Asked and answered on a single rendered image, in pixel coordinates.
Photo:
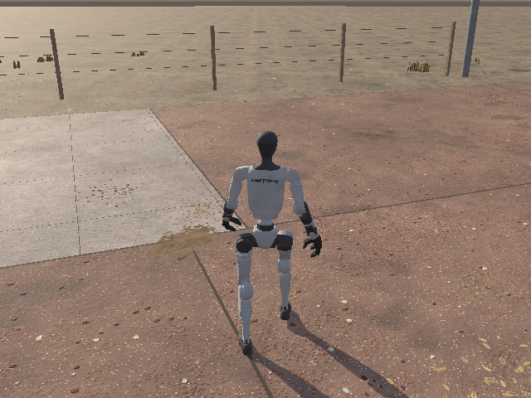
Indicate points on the left robot hand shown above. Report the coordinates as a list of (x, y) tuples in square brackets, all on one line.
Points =
[(228, 227)]

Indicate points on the right robot hand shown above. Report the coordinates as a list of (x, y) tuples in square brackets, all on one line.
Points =
[(317, 245)]

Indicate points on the robot head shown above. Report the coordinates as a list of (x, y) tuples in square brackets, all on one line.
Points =
[(267, 143)]

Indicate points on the right robot forearm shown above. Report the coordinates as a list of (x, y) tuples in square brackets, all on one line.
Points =
[(308, 223)]

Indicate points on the left robot forearm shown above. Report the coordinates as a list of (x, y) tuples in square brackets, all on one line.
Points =
[(227, 213)]

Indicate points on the right robot upper arm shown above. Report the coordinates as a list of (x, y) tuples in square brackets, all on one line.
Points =
[(296, 189)]

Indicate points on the robot torso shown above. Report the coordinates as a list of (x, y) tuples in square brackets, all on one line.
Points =
[(265, 191)]

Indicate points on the left robot upper arm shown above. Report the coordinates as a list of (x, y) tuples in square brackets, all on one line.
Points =
[(235, 188)]

